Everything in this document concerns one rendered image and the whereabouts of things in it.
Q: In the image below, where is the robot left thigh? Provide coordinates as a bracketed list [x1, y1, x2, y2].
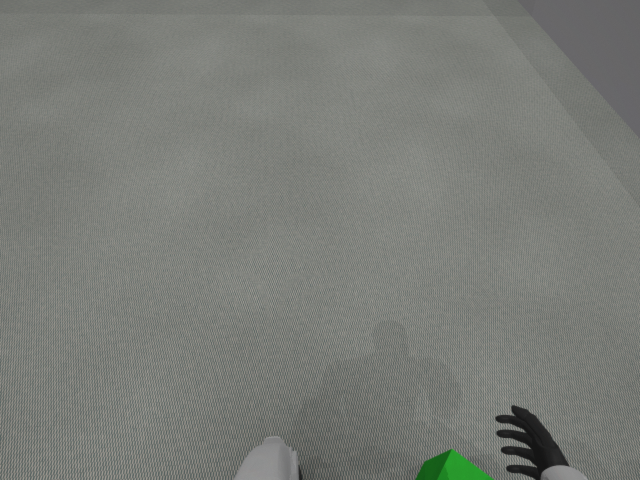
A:
[233, 443, 299, 480]

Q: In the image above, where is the right robot hand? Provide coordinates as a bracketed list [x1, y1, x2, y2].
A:
[495, 405, 570, 480]

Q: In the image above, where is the carton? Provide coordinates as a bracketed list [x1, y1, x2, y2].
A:
[415, 449, 494, 480]

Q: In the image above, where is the robot left shin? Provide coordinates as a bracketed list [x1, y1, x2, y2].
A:
[263, 436, 286, 445]

